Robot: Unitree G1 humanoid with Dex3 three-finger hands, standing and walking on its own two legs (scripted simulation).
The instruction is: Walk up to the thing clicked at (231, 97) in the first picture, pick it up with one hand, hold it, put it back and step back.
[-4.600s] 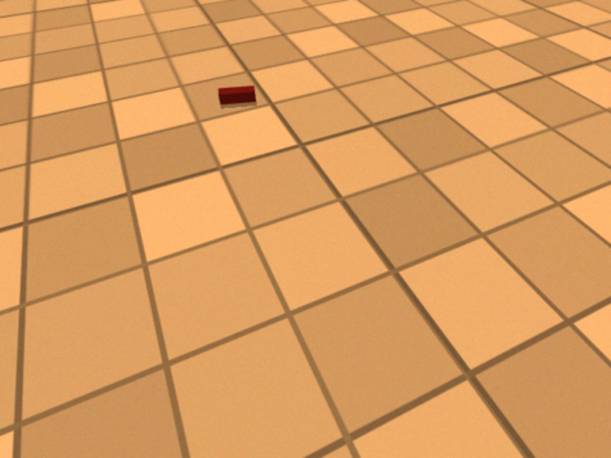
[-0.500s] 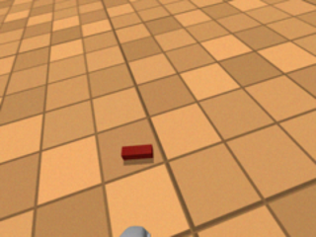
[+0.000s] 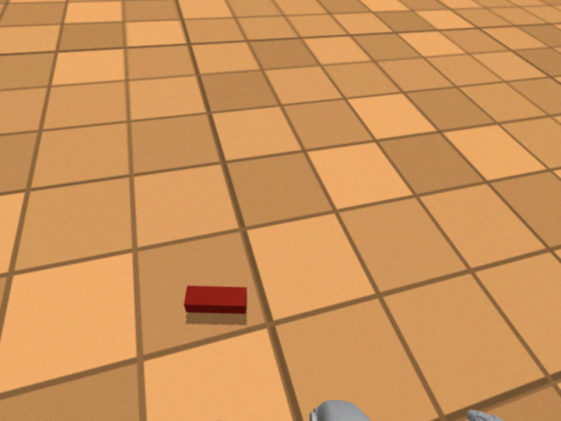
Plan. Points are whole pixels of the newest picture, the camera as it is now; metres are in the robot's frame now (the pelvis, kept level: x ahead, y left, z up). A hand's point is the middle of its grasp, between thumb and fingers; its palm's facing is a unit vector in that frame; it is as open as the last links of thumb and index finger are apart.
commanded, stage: walk up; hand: left
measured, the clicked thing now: (216, 299) +0.63 +0.19 -0.73
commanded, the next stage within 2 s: none
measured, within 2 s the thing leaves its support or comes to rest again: neither
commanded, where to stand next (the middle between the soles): +0.23 -0.04 m, yaw -2 degrees
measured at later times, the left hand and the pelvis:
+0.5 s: hand (140, 395) +0.18 +0.21 -0.11, palm faces -0.05 -0.89 -0.44, open 7.4 cm; pelvis +0.11 -0.06 +0.00, yaw -2 degrees
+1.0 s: hand (135, 410) +0.17 +0.23 -0.16, palm faces +0.02 -0.94 -0.34, open 7.4 cm; pelvis +0.12 -0.03 +0.00, yaw +1 degrees
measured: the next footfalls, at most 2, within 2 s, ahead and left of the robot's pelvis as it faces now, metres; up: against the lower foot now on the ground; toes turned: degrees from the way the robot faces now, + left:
right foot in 0.28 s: +0.21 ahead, -0.17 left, +0.00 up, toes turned -2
left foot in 0.68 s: +0.22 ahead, +0.09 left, +0.00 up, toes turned +0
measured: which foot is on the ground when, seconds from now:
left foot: down 0.00-0.30, up 0.32-0.66, down 0.68-1.00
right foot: up 0.00-0.26, down 0.28-1.00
